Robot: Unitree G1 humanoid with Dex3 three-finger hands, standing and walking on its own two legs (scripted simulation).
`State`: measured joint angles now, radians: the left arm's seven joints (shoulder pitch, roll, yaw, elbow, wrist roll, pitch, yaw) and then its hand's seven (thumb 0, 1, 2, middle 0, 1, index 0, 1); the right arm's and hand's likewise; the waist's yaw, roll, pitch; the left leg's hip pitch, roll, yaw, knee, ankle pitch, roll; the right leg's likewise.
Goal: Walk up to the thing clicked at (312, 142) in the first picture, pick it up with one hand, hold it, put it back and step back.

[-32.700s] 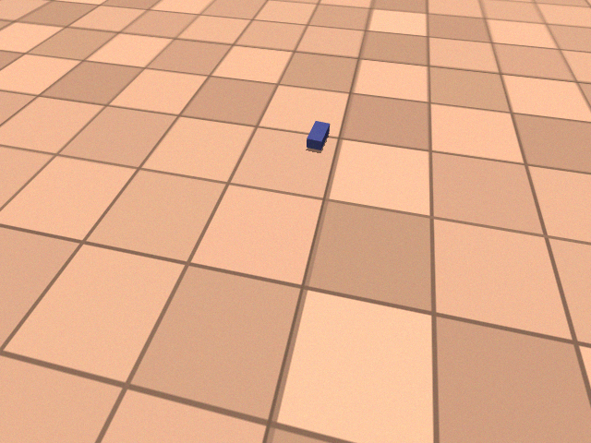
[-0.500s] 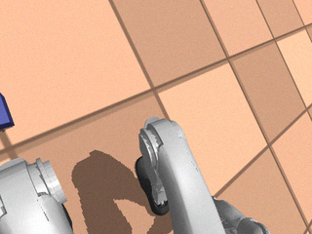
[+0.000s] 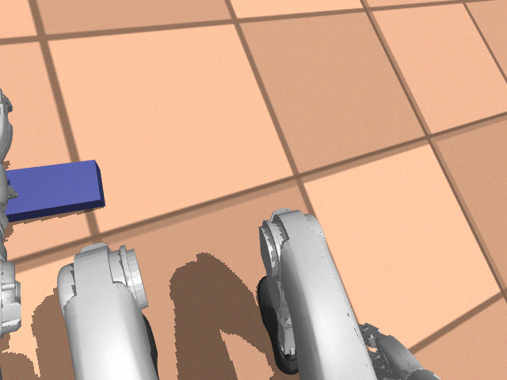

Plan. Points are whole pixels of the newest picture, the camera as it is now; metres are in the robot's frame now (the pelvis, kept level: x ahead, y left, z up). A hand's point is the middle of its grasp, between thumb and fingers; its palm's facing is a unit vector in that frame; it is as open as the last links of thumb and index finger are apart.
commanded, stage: withdraw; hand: left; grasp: from above
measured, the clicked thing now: (52, 190) +0.45 +0.30 -0.29
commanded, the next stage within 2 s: home in 0.52 s
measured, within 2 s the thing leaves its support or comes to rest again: neither
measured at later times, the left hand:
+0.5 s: hand (17, 188) +0.41 +0.31 -0.15, palm faces -0.46 -0.09 -0.88, open 13.9 cm
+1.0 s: hand out of the picture +0.40 +0.31 -0.05, palm faces -0.32 -0.33 -0.89, open 11.2 cm
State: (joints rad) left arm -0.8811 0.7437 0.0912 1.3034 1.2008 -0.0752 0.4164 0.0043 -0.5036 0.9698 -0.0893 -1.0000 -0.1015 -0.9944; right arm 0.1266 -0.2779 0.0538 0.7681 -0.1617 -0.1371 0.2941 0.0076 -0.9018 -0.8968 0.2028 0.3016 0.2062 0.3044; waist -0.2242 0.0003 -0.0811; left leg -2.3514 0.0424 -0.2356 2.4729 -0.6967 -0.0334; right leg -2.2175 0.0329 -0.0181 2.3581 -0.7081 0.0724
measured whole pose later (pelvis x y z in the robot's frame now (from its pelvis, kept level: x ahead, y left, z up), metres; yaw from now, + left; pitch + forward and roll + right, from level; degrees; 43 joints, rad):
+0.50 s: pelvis -0.02 -0.01 +0.01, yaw +3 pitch +29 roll -8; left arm -0.97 0.79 0.08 1.49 1.31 -0.31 0.37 0.00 -0.49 0.99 -0.10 -1.00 -0.11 -0.99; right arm 0.15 -0.32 0.10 0.71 -0.17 -0.04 0.13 0.01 -0.90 -0.89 0.20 0.30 0.21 0.30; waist -0.25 -0.04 -0.01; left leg -2.32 0.02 -0.22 2.39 -0.60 -0.05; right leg -2.21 0.02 -0.01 2.32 -0.64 0.06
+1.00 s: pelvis +0.00 -0.01 +0.07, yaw +4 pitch +35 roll -7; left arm -0.65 0.59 0.10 0.93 0.89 -0.04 0.15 0.00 0.19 0.80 -0.20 -0.46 -0.20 -0.46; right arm 0.19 -0.25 -0.01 0.70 -0.06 0.00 0.16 0.01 -0.90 -0.89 0.20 0.30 0.21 0.30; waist -0.14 0.06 -0.16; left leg -2.16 0.05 -0.16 2.21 -0.67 -0.04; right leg -2.06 -0.01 0.00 2.15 -0.69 0.09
